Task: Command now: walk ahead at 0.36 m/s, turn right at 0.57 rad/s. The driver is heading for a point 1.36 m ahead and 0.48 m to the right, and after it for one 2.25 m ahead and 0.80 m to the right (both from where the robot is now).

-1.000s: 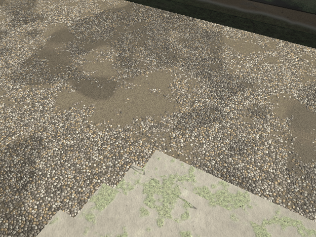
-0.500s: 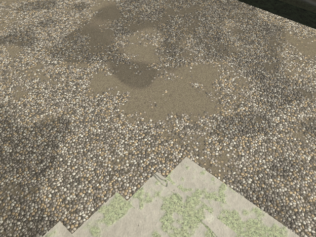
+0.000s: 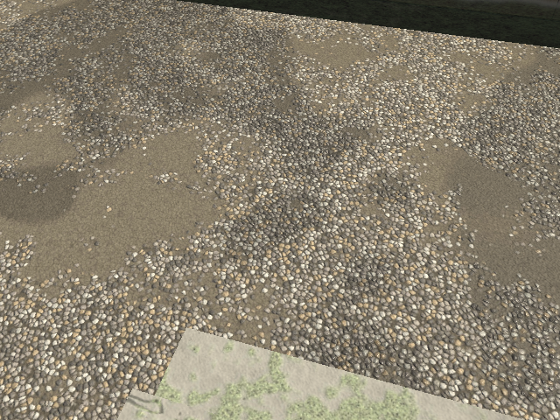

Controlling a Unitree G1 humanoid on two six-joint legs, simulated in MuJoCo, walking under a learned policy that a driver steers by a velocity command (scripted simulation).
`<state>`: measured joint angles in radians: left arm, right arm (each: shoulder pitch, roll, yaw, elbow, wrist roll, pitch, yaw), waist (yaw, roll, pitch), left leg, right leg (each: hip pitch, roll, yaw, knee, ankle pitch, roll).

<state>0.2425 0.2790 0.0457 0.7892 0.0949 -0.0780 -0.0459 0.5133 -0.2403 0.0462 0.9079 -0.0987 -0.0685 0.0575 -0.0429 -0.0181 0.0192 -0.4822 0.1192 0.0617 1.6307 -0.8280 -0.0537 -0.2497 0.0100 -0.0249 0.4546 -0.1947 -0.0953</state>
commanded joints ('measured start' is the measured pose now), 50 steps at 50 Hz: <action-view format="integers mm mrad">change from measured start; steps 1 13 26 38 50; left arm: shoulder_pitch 492 416 323 21 -360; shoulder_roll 239 -37 -4 -45 -50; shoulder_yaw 79 -86 -72 -77 -96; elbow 99 163 -12 43 -18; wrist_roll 8 -33 -52 -1 18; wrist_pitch -23 -72 -5 -7 27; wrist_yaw -17 43 -57 -57 -76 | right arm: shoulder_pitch -193 -483 -59 107 304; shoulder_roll -126 -65 -242 31 -10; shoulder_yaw -25 27 -121 -4 -8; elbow -156 -128 -92 178 255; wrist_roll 52 -48 -10 -46 4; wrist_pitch -49 -12 16 -86 -23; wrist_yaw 39 6 35 -75 -121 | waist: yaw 265 212 -32 5 -155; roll -108 25 103 44 41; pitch -160 20 -229 88 237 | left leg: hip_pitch -847 -633 989 502 583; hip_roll -83 6 490 239 181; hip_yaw -58 -200 -585 -148 26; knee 497 -926 -1108 -1198 -1021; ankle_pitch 53 1301 1150 795 772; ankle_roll -16 -2 523 282 192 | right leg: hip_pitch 814 89 -1225 -994 -520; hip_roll -291 -57 28 -146 -147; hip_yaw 384 496 194 276 -1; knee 183 366 1730 501 -107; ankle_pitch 899 -180 -452 586 525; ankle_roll -279 -222 125 11 58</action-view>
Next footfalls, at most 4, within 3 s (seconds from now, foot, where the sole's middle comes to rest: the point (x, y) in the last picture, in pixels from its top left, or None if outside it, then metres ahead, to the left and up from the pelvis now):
0.46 left None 0.38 0.09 -0.96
1.10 right None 0.57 -0.33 -1.14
1.56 left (385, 327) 1.02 -0.36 -1.32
1.96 right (455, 302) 1.11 -0.65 -1.32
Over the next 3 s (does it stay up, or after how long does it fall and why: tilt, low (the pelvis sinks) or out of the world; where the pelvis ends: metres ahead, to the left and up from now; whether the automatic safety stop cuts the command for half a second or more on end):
stays up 1.34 -0.56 -0.55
